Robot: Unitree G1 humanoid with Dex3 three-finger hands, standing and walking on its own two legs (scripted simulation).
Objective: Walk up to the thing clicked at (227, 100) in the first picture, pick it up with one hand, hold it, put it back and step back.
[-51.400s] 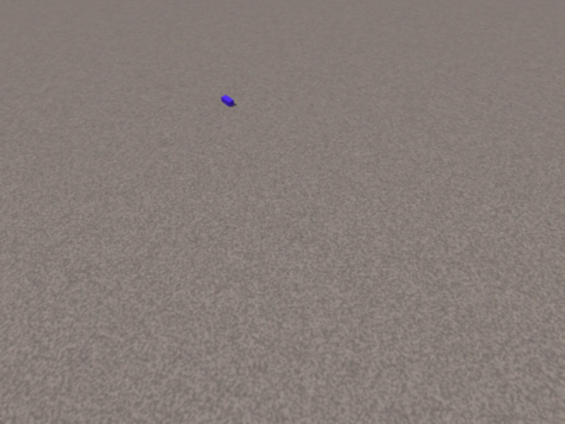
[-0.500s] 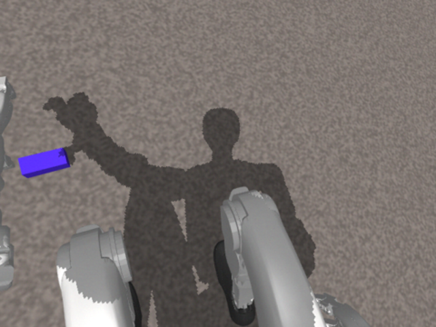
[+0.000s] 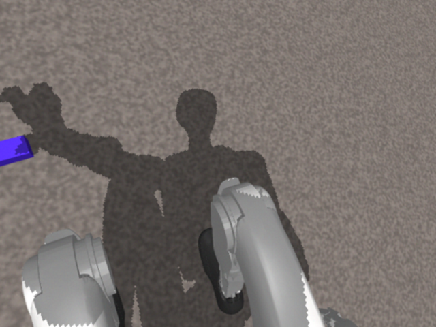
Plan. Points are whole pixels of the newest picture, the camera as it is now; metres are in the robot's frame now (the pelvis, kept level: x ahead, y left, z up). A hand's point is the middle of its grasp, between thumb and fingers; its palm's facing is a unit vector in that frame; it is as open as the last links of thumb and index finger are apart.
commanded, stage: home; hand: left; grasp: from above
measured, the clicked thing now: (3, 153) +0.51 +0.28 -0.30
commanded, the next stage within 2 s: none
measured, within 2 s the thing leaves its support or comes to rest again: neither
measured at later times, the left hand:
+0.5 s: hand out of the picture +0.38 +0.27 +0.02, palm faces -0.25 -0.67 -0.70, open 7.8 cm
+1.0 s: hand out of the picture +0.27 +0.22 +0.22, palm faces +0.16 -0.96 -0.24, open 7.4 cm
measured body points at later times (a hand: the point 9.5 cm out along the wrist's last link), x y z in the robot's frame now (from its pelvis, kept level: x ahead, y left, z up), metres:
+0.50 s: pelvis +0.01 +0.00 +0.13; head +0.20 +0.05 +0.54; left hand +0.39 +0.30 +0.06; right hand +0.17 -0.26 +0.02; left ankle +0.08 +0.13 -0.29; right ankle +0.12 -0.14 -0.29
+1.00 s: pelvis +0.05 +0.00 +0.31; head +0.14 +0.03 +0.75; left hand +0.26 +0.27 +0.24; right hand +0.25 -0.21 +0.22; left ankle +0.08 +0.13 -0.29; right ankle +0.12 -0.14 -0.29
